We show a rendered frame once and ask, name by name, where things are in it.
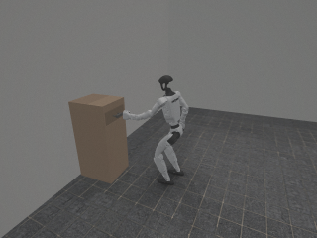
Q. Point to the left robot hand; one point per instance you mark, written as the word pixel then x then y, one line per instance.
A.
pixel 126 114

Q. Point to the robot right forearm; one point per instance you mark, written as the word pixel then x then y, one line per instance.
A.
pixel 183 116

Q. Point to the robot head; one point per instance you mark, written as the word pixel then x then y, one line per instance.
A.
pixel 166 79

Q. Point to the right robot shin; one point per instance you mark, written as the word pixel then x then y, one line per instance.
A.
pixel 173 159

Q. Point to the left robot upper arm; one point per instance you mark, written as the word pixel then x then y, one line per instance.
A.
pixel 161 102

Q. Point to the cabinet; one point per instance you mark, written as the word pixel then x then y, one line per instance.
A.
pixel 102 150

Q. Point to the right robot upper arm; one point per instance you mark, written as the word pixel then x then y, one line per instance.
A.
pixel 182 102

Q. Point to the handle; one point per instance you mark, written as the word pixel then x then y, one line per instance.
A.
pixel 118 115

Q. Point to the drawer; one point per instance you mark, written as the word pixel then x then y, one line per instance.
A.
pixel 109 118

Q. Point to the robot left forearm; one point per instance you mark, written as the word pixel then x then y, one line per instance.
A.
pixel 142 116

